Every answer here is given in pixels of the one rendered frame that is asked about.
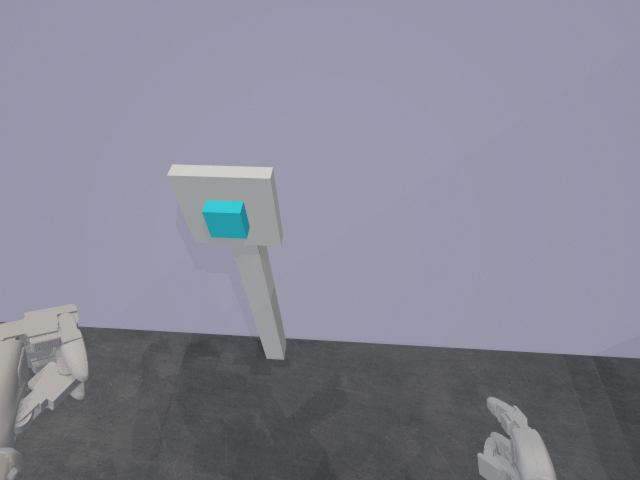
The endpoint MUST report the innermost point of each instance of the right robot hand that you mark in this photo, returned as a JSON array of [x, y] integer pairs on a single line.
[[523, 457]]

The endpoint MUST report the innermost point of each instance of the left robot forearm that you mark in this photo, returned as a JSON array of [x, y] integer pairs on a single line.
[[10, 463]]

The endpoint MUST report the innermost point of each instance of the button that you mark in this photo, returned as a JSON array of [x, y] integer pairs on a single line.
[[226, 219]]

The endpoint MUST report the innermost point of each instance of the left robot hand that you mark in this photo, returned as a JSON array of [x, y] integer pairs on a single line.
[[49, 342]]

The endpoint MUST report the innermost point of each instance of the panel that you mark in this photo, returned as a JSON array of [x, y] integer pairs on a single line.
[[192, 186]]

